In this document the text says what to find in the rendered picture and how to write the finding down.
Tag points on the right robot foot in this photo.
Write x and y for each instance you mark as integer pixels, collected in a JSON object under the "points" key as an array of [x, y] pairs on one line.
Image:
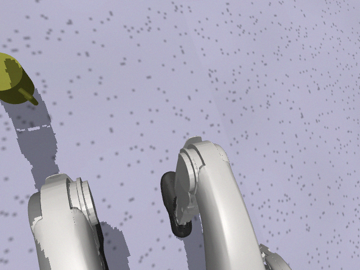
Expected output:
{"points": [[169, 199]]}

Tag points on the mug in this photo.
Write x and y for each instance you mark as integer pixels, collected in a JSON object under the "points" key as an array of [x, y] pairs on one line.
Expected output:
{"points": [[15, 85]]}

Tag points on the left robot foot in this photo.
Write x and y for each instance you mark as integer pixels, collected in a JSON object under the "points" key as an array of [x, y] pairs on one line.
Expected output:
{"points": [[101, 249]]}

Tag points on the right robot hand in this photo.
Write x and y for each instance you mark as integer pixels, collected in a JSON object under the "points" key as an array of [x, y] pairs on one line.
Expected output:
{"points": [[273, 260]]}

